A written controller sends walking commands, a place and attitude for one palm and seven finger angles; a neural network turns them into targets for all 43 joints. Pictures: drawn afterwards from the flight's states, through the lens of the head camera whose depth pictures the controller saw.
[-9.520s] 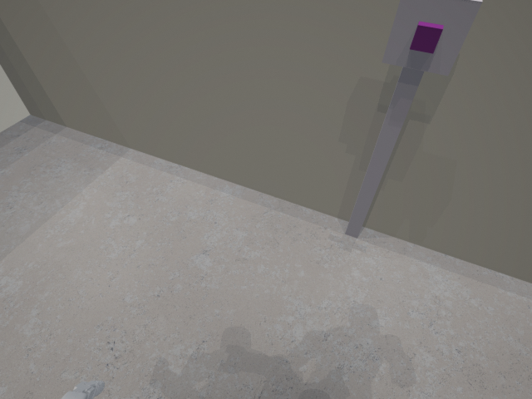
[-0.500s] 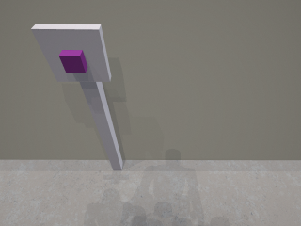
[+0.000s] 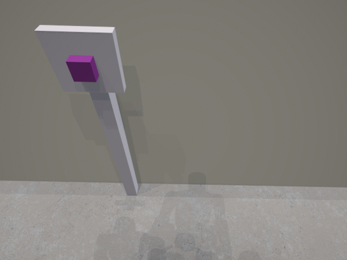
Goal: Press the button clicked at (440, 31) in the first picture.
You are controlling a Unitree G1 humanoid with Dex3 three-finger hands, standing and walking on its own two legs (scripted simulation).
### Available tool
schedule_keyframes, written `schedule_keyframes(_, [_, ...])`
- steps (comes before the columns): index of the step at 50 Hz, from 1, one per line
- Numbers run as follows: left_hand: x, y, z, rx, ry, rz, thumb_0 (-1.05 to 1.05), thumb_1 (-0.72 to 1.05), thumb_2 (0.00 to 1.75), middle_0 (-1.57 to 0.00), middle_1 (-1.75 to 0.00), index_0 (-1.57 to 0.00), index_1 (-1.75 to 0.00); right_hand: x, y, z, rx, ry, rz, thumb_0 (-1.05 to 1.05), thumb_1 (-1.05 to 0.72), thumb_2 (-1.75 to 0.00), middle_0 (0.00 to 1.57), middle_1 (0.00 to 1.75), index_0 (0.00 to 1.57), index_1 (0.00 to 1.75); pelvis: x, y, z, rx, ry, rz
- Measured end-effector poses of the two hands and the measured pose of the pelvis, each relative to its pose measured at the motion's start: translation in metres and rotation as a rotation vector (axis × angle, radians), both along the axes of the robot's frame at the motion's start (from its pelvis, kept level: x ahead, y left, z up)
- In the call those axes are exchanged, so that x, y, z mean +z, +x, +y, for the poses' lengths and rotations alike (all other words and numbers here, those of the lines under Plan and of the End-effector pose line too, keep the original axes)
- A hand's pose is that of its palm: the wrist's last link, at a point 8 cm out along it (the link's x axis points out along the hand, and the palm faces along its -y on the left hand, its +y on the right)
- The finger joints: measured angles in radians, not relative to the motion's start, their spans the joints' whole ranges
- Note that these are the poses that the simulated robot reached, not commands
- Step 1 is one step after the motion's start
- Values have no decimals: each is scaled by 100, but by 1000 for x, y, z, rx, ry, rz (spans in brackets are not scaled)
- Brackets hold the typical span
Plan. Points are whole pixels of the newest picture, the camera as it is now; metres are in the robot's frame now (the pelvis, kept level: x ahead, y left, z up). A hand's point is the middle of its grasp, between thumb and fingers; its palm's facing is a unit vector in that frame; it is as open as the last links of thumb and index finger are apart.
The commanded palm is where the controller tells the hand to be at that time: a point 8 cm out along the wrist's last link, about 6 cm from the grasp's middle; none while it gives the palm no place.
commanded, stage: look again from close up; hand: left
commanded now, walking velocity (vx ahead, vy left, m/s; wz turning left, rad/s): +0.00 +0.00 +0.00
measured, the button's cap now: (83, 68) +0.53 +0.28 +0.15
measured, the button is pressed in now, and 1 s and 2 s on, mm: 0 0 0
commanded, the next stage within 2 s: shuffle to correct the standing spot in 0.42 s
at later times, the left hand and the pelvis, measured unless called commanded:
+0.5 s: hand out of the picture -0.02 +0.17 -0.18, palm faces +0.03 -0.98 -0.17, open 7.4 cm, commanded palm none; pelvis -0.01 +0.00 +0.00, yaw +0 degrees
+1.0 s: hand out of the picture +0.04 +0.21 -0.19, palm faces +0.04 -0.98 -0.18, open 7.3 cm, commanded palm none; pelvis +0.04 +0.03 -0.01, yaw +1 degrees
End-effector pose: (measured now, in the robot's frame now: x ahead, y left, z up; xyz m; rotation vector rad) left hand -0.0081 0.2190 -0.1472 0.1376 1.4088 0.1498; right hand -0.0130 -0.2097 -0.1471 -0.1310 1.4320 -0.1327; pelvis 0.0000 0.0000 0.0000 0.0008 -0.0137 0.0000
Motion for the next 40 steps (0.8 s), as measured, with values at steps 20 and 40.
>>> schedule_keyframes(20, [0, -11, -1, 7, -10, 8, 1, 91, 90, -20, -30, -20, -30, 0, -11, 8, -7, 8, 3, 0, -91, -90, 20, 30, 20, 30, 1, -6, 3, -3, 2, -4])
schedule_keyframes(40, [-14, -23, 10, 84, -43, 34, 1, 91, 90, -20, -30, -20, -30, 0, -9, 15, 17, -22, 52, 0, -91, -90, 20, 30, 20, 30, -10, 9, 21, 18, -19, 12])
